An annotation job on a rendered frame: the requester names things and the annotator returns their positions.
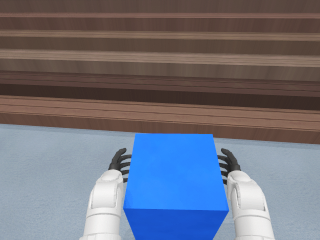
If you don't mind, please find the robot right hand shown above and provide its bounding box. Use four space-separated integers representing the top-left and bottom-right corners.
217 148 241 185

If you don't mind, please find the left robot forearm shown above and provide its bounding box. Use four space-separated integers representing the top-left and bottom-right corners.
79 169 124 240

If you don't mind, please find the carton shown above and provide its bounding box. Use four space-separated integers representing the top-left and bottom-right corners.
123 133 229 240

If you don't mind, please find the right robot forearm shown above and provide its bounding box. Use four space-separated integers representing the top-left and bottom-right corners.
227 170 275 240

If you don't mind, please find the robot left hand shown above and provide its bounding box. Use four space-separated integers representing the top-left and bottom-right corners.
108 148 132 183

